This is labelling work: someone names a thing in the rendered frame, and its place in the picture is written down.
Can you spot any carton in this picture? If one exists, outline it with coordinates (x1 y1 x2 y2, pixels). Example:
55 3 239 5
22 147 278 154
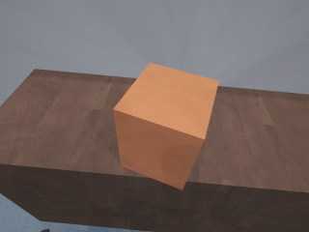
113 63 219 190

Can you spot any pedestal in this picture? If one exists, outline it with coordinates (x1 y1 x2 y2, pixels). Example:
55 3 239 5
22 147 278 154
0 69 309 232

